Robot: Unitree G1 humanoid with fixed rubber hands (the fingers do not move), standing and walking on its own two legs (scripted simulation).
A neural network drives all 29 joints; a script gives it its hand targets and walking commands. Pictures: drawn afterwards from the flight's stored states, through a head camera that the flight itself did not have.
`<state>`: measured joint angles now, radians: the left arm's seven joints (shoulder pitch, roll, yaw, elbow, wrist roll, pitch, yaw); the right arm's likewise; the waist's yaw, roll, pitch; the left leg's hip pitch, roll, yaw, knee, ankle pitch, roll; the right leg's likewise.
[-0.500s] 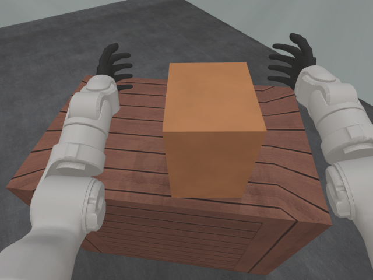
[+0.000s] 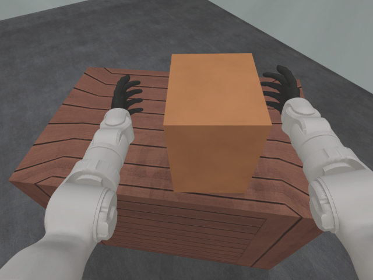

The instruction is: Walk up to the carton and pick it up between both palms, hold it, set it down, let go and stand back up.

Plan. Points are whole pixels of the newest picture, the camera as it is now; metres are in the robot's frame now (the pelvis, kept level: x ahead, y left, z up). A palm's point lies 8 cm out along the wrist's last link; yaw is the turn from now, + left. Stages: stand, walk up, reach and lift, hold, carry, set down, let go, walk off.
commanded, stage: reach and lift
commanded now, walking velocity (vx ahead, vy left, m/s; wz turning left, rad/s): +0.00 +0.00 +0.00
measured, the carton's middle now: (210, 126) +0.50 +0.00 +0.03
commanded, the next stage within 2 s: none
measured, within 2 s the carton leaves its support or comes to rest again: neither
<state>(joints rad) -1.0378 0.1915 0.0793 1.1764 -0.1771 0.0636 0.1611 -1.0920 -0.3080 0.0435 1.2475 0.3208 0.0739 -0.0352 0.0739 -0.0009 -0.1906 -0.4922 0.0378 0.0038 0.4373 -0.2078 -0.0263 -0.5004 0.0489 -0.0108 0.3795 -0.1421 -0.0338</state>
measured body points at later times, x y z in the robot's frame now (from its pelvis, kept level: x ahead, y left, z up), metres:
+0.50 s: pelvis +0.00 -0.01 -0.01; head +0.08 +0.00 +0.43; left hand +0.46 +0.18 +0.08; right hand +0.49 -0.15 +0.09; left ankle -0.01 +0.13 -0.74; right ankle +0.01 -0.10 -0.74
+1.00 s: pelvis +0.02 +0.00 +0.01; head +0.08 +0.00 +0.45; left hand +0.45 +0.16 +0.08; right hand +0.47 -0.14 +0.08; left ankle -0.01 +0.13 -0.74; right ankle +0.01 -0.10 -0.74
